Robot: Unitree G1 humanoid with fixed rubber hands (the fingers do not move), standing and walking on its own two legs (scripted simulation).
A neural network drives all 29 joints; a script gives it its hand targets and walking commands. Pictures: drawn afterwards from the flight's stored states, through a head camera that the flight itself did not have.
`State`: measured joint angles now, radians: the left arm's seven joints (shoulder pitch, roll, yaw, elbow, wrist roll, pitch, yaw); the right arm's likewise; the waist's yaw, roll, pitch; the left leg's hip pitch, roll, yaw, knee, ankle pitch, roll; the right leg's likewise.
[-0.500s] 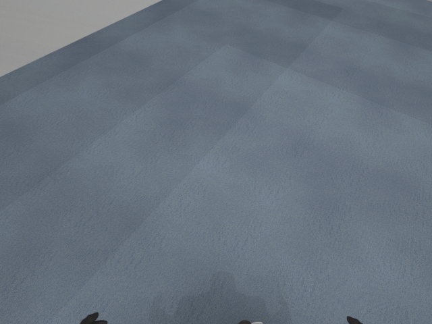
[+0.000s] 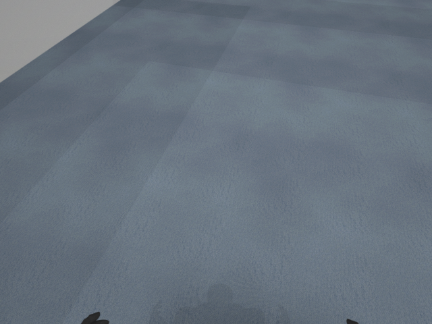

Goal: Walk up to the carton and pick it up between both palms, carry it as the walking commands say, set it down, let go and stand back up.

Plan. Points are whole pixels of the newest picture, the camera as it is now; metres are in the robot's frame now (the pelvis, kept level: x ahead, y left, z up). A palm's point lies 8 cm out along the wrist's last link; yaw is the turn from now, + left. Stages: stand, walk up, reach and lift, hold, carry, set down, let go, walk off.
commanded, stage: walk up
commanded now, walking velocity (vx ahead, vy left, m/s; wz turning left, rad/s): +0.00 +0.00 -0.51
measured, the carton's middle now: out of the picture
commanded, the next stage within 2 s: none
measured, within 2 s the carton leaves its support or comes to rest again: neither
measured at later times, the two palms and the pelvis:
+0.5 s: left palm out of the picture +0.14 +0.22 -0.11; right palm out of the picture -0.01 -0.30 -0.10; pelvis -0.03 -0.01 +0.01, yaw -16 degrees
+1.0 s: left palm out of the picture +0.12 +0.18 -0.12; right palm out of the picture -0.10 -0.30 -0.07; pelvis -0.07 -0.01 +0.02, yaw -26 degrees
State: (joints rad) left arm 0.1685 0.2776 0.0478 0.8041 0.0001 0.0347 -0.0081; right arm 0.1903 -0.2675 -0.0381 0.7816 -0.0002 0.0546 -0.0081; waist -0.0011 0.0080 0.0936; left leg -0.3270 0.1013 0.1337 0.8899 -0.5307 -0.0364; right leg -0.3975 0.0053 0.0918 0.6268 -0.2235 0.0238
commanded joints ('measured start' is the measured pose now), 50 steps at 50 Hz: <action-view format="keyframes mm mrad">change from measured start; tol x32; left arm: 1 46 196 51 -47 29 9 24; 50 -3 57 31 -37 20 10 -29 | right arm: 1 -51 -88 -31 -86 13 -3 5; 50 67 -114 -41 -45 -19 -31 -17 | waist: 1 22 -256 -129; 9 -57 285 -152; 24 -25 191 -233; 28 88 -346 -191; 39 -58 -196 -235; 41 -99 313 -211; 50 -19 127 -85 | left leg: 1 -85 -82 -115 1 1 -28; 8 457 269 -475 -675 41 110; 11 63 328 -263 -700 142 175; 19 468 248 -13 -420 1032 129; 25 271 222 39 -210 888 56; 28 -236 -40 -68 156 -147 -23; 39 331 -123 -99 -475 131 -6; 41 485 303 -478 -690 21 93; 44 29 318 -255 -735 97 130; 50 409 202 -56 -518 747 108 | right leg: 1 109 -158 366 -336 116 -145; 7 -133 26 186 -208 -29 28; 12 -232 -25 -50 549 -140 49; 23 -25 -24 -182 13 -209 13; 28 326 -358 483 -223 584 -205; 31 36 -207 435 -357 -42 -156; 50 -332 -19 -102 480 -110 29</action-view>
